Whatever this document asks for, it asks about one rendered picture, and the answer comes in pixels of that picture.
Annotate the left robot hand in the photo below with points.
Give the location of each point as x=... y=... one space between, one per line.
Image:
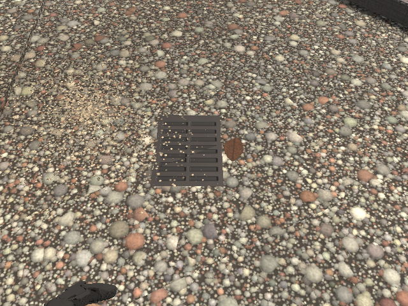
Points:
x=82 y=294

